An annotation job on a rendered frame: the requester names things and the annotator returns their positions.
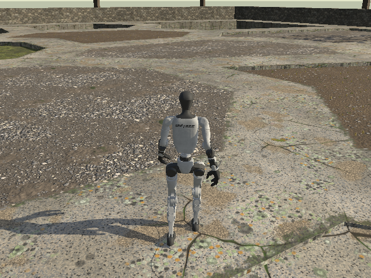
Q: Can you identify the robot shin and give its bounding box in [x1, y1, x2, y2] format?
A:
[167, 196, 176, 238]
[192, 188, 201, 224]

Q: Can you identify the right robot shin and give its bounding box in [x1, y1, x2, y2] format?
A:
[192, 188, 201, 224]

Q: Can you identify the robot left forearm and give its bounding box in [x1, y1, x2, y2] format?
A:
[158, 139, 166, 157]

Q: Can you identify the robot right upper arm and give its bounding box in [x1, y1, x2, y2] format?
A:
[198, 116, 211, 150]

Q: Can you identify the left robot hand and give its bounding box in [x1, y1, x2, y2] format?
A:
[158, 154, 172, 164]

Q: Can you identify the left robot shin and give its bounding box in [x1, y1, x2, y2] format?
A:
[167, 196, 176, 238]

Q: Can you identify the robot right forearm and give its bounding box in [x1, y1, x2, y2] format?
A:
[206, 141, 218, 171]

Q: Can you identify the right robot hand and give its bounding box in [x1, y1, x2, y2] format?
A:
[206, 170, 220, 186]

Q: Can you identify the robot left upper arm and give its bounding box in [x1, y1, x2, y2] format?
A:
[159, 116, 174, 147]

